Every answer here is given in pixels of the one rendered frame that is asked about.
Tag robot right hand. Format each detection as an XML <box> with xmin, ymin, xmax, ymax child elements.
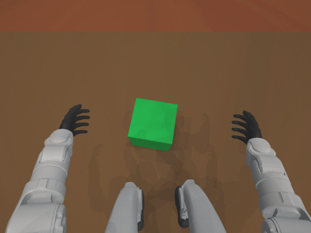
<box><xmin>232</xmin><ymin>110</ymin><xmax>262</xmax><ymax>145</ymax></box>

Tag robot foot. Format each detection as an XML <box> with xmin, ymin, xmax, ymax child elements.
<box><xmin>175</xmin><ymin>185</ymin><xmax>189</xmax><ymax>228</ymax></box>
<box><xmin>138</xmin><ymin>191</ymin><xmax>144</xmax><ymax>232</ymax></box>

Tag robot right foot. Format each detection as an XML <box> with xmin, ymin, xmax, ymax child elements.
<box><xmin>175</xmin><ymin>185</ymin><xmax>189</xmax><ymax>228</ymax></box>

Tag robot right forearm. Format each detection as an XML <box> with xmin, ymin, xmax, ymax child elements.
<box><xmin>245</xmin><ymin>138</ymin><xmax>311</xmax><ymax>222</ymax></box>

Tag carton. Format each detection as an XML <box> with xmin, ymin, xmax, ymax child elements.
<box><xmin>128</xmin><ymin>98</ymin><xmax>178</xmax><ymax>151</ymax></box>

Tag robot left hand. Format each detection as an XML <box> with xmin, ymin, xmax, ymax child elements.
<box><xmin>59</xmin><ymin>104</ymin><xmax>90</xmax><ymax>136</ymax></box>

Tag robot left upper arm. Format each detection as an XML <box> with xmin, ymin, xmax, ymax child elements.
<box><xmin>9</xmin><ymin>202</ymin><xmax>67</xmax><ymax>233</ymax></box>

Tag robot left foot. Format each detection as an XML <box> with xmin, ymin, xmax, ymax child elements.
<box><xmin>138</xmin><ymin>191</ymin><xmax>144</xmax><ymax>232</ymax></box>

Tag robot right upper arm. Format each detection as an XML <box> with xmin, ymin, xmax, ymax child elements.
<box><xmin>261</xmin><ymin>217</ymin><xmax>311</xmax><ymax>233</ymax></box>

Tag robot left forearm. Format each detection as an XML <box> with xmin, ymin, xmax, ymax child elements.
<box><xmin>5</xmin><ymin>129</ymin><xmax>73</xmax><ymax>233</ymax></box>

